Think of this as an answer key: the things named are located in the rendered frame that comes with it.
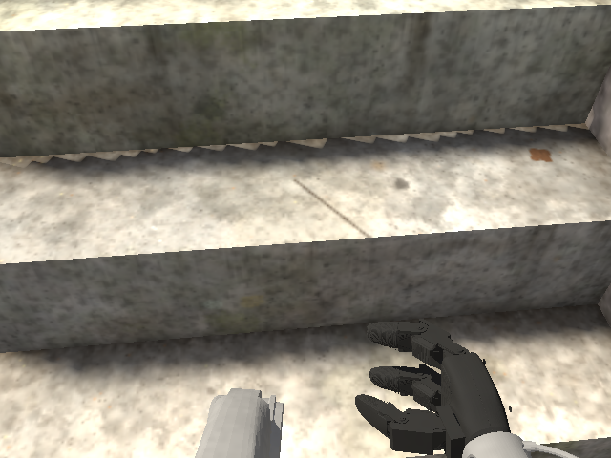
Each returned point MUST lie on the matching robot left thigh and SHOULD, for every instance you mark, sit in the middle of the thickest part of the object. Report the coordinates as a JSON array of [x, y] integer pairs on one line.
[[242, 424]]

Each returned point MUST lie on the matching left robot shin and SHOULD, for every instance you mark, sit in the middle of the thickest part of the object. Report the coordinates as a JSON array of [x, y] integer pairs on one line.
[[212, 403]]

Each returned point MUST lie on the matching robot right forearm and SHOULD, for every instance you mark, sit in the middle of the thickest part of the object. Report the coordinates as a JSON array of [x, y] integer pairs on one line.
[[496, 445]]

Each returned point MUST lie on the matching robot right hand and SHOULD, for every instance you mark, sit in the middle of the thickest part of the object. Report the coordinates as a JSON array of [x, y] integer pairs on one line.
[[464, 397]]

